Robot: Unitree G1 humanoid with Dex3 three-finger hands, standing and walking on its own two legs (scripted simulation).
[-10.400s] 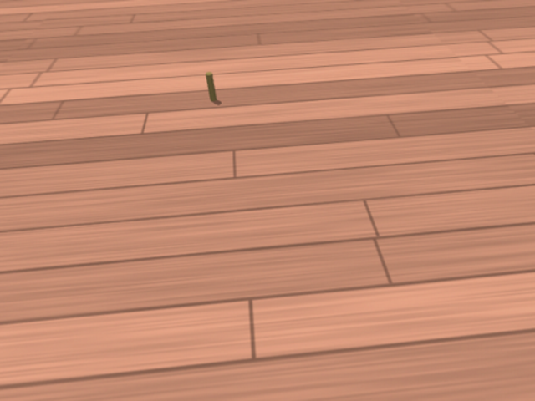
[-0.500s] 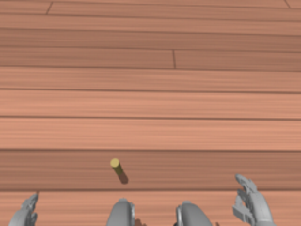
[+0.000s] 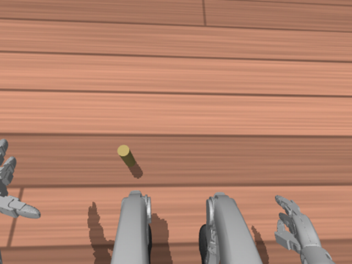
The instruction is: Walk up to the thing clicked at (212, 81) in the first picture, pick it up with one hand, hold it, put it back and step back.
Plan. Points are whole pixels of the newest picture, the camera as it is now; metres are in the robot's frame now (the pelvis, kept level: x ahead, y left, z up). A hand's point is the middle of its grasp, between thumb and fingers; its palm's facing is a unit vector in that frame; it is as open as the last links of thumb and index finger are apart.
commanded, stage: go down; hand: left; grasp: from the side
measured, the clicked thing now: (127, 156) +0.45 +0.20 -0.45
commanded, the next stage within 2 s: approach in 1.34 s
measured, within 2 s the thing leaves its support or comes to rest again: neither
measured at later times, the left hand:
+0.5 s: hand (27, 165) +0.34 +0.38 -0.11, palm faces +0.17 -0.98 -0.13, open 17.3 cm
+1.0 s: hand (29, 159) +0.36 +0.39 -0.13, palm faces +0.16 -0.98 -0.10, open 17.4 cm
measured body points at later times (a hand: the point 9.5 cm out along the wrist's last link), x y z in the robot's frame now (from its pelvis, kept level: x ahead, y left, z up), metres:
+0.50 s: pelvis -0.03 +0.00 -0.09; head +0.17 +0.05 +0.31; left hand +0.32 +0.43 -0.10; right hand +0.13 -0.28 -0.20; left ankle +0.06 +0.13 -0.51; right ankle +0.04 -0.13 -0.51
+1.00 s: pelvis -0.04 +0.00 -0.14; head +0.17 +0.05 +0.26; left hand +0.34 +0.44 -0.12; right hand +0.12 -0.28 -0.24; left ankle +0.06 +0.13 -0.51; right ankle +0.04 -0.13 -0.51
